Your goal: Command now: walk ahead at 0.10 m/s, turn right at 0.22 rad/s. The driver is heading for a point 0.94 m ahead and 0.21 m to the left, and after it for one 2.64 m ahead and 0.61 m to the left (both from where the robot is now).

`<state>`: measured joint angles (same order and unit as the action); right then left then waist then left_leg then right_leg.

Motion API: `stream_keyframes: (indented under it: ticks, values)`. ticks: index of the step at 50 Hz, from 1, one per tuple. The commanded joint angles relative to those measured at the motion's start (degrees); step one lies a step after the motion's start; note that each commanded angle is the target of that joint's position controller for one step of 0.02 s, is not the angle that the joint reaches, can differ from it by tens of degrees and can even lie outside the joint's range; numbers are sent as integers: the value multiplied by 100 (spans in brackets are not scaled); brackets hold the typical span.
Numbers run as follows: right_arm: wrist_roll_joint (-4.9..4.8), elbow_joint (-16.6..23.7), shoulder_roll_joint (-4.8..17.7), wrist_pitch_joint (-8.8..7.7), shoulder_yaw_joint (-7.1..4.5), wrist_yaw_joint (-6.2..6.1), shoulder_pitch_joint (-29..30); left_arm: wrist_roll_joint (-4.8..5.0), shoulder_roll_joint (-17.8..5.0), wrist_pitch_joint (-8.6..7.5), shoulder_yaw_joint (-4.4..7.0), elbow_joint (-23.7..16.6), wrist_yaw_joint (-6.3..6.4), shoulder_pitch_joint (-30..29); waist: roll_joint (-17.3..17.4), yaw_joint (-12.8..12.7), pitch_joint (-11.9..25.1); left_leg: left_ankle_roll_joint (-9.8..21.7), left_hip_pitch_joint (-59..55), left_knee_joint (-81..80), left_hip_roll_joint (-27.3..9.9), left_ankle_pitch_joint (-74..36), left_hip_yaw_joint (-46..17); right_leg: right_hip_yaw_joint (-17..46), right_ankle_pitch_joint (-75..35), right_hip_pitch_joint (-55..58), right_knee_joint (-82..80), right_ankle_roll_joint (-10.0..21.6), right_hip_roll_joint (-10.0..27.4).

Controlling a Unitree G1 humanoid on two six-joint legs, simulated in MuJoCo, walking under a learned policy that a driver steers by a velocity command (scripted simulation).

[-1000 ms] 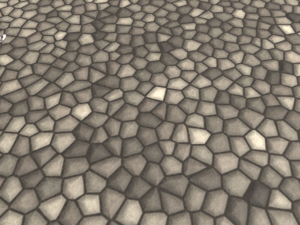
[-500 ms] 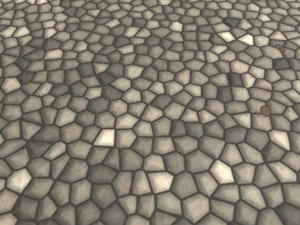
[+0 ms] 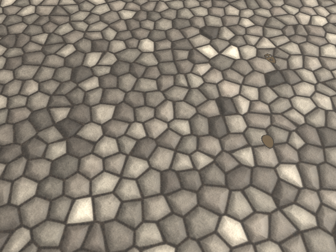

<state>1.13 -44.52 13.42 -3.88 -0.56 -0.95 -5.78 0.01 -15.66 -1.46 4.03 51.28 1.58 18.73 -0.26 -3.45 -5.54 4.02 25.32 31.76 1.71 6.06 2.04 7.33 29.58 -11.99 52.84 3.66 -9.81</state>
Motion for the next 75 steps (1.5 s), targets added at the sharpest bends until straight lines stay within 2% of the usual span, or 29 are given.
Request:
stream_keyframes:
  ticks: [1, 3, 5, 10, 16, 17, 18, 19, 20, 22, 29, 36, 37, 38, 39, 40, 42, 45, 48, 56, 61, 63, 65, 66, 67, 68, 69, 71, 75]
  values:
    - [-115, 234, 512, 74, -147, 1, -682, -185, -587, 105, 100, -95, 0, 686, 145, 243, 1520, 1388, -2165, -964, -2264, -3694, -2415, 137, 211, -1244, 2088, -215, 337]
    - [-22, 183, 309, 117, -30, -43, -388, -166, -378, 248, 39, -169, -84, 335, 413, 116, 918, 925, -1241, -1485, -1610, -2344, -1532, 40, -181, -965, 1204, -357, 632]
    - [49, -11, 386, 128, -22, -6, -465, -167, -180, 381, -52, -30, -121, 545, 732, 14, 933, 720, -757, -1606, -1183, -1915, -1107, -283, -339, -286, 407, -426, 584]
    - [5, -108, 976, 298, -277, 74, -741, -122, -286, 481, -107, -146, 23, -78, 941, 261, 827, 791, -903, -1846, -1150, 468, -1813, -646, -304, -451, -843, -381, 608]
    - [-61, -44, 949, 599, -461, 69, -566, -40, -176, 275, -143, -142, 123, 214, 838, 76, 686, 427, -282, -1966, -966, 1536, -2271, -755, -1051, 485, -2642, -50, 507]
    - [-89, -12, 856, 612, -458, 65, -567, -73, -325, 224, -106, -152, 160, 334, 667, 41, 634, 150, 37, -1791, -738, 1755, -2138, -517, -1025, 836, -3289, 77, 717]
    - [-136, 101, 585, 599, -406, 71, -615, -175, -736, 183, -25, -237, 216, 423, -158, 93, 676, -163, 536, -912, -341, 2100, -1679, 536, -340, 1154, -4012, 331, 1755]
    - [-185, 257, 437, 567, -406, 63, -368, -180, -1144, 197, 94, -386, 232, -157, -1495, 148, 218, -303, 1105, 694, 656, 2206, -414, 1915, -236, 321, -4593, 898, 2960]
    - [25, 124, 776, 567, -489, 45, -513, -236, -833, 178, 30, -510, 230, -569, -781, 330, 85, -310, 784, 1943, 237, 2322, -549, 1504, -1567, -170, -4359, 1117, 3122]
    - [49, -160, 748, 623, -554, 82, -1129, -177, -400, 109, -100, -691, 231, -1016, -263, 754, 399, -342, 384, 3074, 232, 1897, -531, 403, -3374, -178, -3874, 885, 2511]
    - [-5, 230, 551, 795, -437, 289, -440, -154, -686, 138, 8, -620, 166, -208, -791, 129, 597, -671, 723, 2134, -74, 1979, -141, -384, -4733, 1349, -3232, 879, 2490]
    - [-89, 522, 567, 755, -405, 318, -498, -157, -1048, 168, 174, -700, -43, -446, -970, 233, 816, -272, -874, 136, 85, 1665, 454, -824, -4035, 725, -2622, 548, 2648]
    - [-43, 469, 576, 710, -412, 294, -695, -148, -1040, 175, 185, -713, -56, -499, -780, 396, 881, -146, -1510, -524, 179, 1212, 458, -993, -2750, 254, -2333, 303, 2567]
    - [31, 314, 846, 638, -499, 257, -1151, -197, -840, 187, 146, -742, -72, -428, -27, 568, 1019, 43, -2495, -1072, -107, 1419, -290, -1299, -1190, -680, -1445, 9, 2286]
    - [43, 356, 1721, 560, -706, 237, -1601, -244, -185, 206, -47, -1177, -131, -725, 1752, 688, 972, 692, -3233, -1693, -1959, 2256, -3104, -1878, 981, -2545, 392, -418, 1326]
    - [12, 311, 1809, 538, -736, 249, -1919, -363, -480, 218, -25, -1422, -128, -1380, 1348, 1086, 545, 1399, -2638, -2142, -2376, 2449, -4103, -814, 897, -3235, 868, -374, 1027]
    - [-24, 322, 1097, 545, -503, 181, -1337, -137, -734, 126, 58, -1279, -263, -1280, 719, 624, -187, 1135, -2008, -2424, -1826, 3252, -3082, -616, -490, -3159, 801, -292, 1423]
    - [-34, 334, 804, 323, -374, 110, -1075, -285, -615, 33, 43, -845, -384, -653, 636, 354, 113, 800, -2199, -2496, -1159, 1167, -1942, -777, -1581, -2586, 531, -384, 1436]
    - [-38, 143, 866, 108, -383, 160, -1439, -217, -500, 69, 18, -767, -423, -725, 433, 421, 260, 774, -2622, -2465, -1182, 9, -1452, -874, -1880, -2757, 417, -403, 1471]
    - [56, -238, 802, -41, -330, 88, -1916, -187, -368, 65, -13, -945, -474, -1394, 369, 663, -248, 688, -3015, -2689, -1440, -370, -648, -428, -2307, -3533, -219, -279, 1152]
    - [36, -507, 739, -113, -264, 16, -2026, -236, -149, 11, -151, -1306, -555, -1976, 432, 735, -346, 554, -3145, -2403, -1505, -2105, -30, -1168, -2260, -2954, -1313, 34, 1105]
    - [47, -577, 879, -117, -265, -18, -1940, -198, -166, 8, -144, -1310, -527, -1700, 562, 536, -51, 403, -3212, -1711, -1485, -4228, 270, -1513, -1945, -2120, -1647, 296, 797]
    - [76, -623, 1089, -55, -300, -57, -1899, -190, -415, -31, -26, -1043, -462, -606, 697, 43, 720, 280, -3192, -34, -1470, -5795, 468, -1646, -1589, -791, -1843, 556, 366]
    - [36, -595, 1146, -34, -296, -72, -1849, -248, -604, -82, 75, -788, -411, 262, 578, -363, 1213, 171, -2517, 1230, -1369, -5085, 632, -1414, -1793, 534, -2265, 736, 338]
    - [-59, -352, 891, -76, -206, -30, -1883, -331, -1185, -79, 262, -688, -318, 957, -135, -583, 1810, -4, -924, 3163, -987, -2861, 750, 378, -694, 2114, -2595, 1254, 1569]
    - [-90, -43, 591, -139, -174, 64, -1903, -211, -1528, -54, 344, -774, -310, 756, -1290, -179, 2311, -232, 914, 5121, 297, 2163, 263, 3750, -1173, 3022, -3434, 2028, 3071]
    - [29, 47, 932, -163, -237, 78, -1331, -16, -1383, -36, 342, -704, -320, 578, -355, -295, 1969, -138, 1436, 5360, -71, 1774, -684, 3382, -1471, 2779, -3551, 1945, 2835]
    - [-3, 155, 806, -258, -181, 120, -1123, -40, -863, -38, 201, -695, -260, 80, 239, 117, 770, -125, 1298, 4438, -570, 1135, -569, 1990, -2434, 1216, -3770, 1543, 2462]
    - [214, 173, 647, 121, -145, 164, -1370, -6, -715, -193, 122, -688, -246, -141, 5, 564, 511, -448, 680, 3491, -767, 1201, -432, 1024, -3516, 39, -4078, 1405, 1815]
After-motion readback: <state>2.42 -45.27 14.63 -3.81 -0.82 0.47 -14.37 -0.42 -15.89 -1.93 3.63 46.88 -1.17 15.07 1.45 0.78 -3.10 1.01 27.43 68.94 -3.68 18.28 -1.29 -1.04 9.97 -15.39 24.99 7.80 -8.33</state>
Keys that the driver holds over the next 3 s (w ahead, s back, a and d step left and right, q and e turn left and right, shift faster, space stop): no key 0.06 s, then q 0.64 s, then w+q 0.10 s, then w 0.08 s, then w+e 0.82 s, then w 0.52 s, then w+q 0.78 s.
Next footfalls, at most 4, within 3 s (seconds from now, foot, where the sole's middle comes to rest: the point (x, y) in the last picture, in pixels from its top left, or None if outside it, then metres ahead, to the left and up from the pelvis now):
0.34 right None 0.05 -0.10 -0.76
0.76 left None -0.01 0.11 -0.76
1.32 right None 0.37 0.06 -0.76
1.86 left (125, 186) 0.68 0.24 -0.76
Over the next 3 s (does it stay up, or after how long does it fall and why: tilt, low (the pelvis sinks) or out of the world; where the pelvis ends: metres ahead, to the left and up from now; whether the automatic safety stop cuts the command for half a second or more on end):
stays up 1.09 0.18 -0.01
